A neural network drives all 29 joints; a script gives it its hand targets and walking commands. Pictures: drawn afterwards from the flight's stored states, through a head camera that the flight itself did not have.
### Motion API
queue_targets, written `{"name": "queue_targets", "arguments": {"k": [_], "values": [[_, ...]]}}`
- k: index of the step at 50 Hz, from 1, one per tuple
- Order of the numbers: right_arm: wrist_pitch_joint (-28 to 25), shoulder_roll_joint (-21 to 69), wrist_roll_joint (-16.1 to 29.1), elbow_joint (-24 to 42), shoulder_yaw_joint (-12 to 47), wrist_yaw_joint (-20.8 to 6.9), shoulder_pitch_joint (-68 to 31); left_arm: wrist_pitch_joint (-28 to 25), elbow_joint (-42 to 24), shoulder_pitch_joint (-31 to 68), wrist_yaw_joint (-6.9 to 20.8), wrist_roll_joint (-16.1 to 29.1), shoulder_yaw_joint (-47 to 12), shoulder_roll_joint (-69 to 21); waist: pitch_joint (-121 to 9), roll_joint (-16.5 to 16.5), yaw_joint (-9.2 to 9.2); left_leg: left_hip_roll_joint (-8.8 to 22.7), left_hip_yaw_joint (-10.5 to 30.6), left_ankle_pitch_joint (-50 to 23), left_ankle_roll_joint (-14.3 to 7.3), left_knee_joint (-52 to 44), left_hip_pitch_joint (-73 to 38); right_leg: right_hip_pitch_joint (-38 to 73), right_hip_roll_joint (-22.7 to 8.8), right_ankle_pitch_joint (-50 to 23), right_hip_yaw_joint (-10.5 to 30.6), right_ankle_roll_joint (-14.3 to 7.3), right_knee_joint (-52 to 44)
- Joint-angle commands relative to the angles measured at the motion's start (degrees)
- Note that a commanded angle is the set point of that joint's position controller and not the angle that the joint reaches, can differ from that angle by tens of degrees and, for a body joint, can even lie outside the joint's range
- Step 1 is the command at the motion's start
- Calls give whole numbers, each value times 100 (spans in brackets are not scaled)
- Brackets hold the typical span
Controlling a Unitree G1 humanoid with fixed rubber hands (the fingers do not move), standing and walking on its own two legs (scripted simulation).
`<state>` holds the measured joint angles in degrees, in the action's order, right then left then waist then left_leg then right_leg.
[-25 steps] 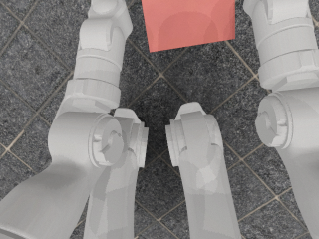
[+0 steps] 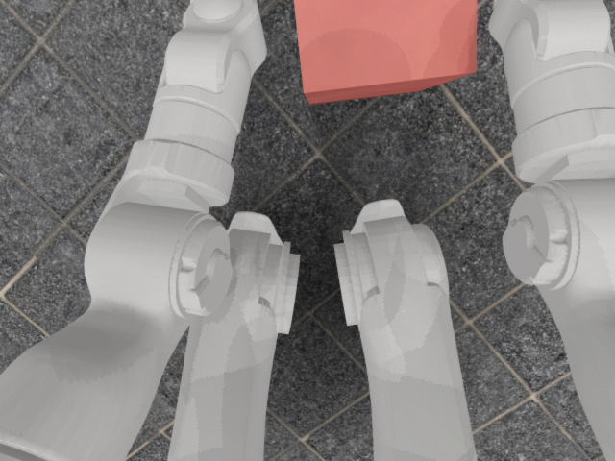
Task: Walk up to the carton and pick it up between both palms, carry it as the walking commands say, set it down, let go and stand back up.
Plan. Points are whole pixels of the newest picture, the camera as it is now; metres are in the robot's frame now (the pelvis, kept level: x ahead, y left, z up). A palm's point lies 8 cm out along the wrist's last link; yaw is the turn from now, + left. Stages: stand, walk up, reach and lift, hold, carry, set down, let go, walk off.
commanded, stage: set down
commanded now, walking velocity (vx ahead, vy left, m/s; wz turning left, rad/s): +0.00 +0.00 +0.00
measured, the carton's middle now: out of the picture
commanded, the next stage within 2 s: none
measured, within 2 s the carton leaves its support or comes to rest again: neither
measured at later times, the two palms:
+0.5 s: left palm out of the picture +0.54 +0.05 -0.16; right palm out of the picture +0.55 -0.22 -0.16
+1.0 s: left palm out of the picture +0.55 +0.05 -0.16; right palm out of the picture +0.55 -0.22 -0.16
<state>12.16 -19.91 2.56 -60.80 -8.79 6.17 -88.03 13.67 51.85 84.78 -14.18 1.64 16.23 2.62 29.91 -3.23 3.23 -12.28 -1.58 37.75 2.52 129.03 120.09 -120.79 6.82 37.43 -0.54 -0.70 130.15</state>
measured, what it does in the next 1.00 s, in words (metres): stands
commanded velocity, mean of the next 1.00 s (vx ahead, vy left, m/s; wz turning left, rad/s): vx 0.00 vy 0.00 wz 0.00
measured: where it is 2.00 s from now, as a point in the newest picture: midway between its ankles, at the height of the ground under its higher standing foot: (314, 307)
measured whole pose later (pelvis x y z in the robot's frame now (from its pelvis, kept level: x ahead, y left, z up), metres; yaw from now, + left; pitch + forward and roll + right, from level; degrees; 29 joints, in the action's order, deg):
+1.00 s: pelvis +0.01 -0.01 -0.02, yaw +1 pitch +29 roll +3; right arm 10.9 -18.0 -5.1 -60.7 -17.2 -3.2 -84.9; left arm 11.1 54.8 82.5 -5.9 -4.5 25.1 2.3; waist 25.3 -3.4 3.9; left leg -11.4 -2.2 39.5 3.0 132.2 122.9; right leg -124.2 4.8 38.9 -1.8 -3.2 133.8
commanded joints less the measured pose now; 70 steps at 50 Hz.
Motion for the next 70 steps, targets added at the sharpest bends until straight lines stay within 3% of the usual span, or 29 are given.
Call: {"name": "queue_targets", "arguments": {"k": [1,11,20,51,70], "values": [[-43,5694,339,796,1519,-1922,-3141,-201,-950,3669,1498,530,-2064,-5521,-7979,412,580,40,40,-2388,-224,-1004,-2646,3326,89,-3024,188,-135,-1375],[57,5630,60,248,1261,-1998,-2758,-163,-505,3515,1695,301,-1578,-5019,-6810,555,411,30,-154,-1776,-279,-881,-1682,3160,43,-2602,368,-120,-1457],[55,5614,-77,81,1144,-2005,-2399,-178,-320,3139,1818,79,-1357,-4851,-6192,527,318,30,-224,-1707,-275,-753,-1157,3056,59,-2631,494,-110,-1494],[157,5185,-661,-367,630,-2228,-1470,-180,302,2101,1892,-371,-851,-4567,-5105,376,400,22,-204,-1469,-172,-656,-850,2199,-16,-2185,425,-175,-1436],[12,4065,-888,-318,409,-2000,-1141,-339,365,1723,1718,-442,-549,-3464,-5090,445,426,64,-277,-1389,-127,-527,-772,2568,-90,-2256,462,-129,-1433]]}}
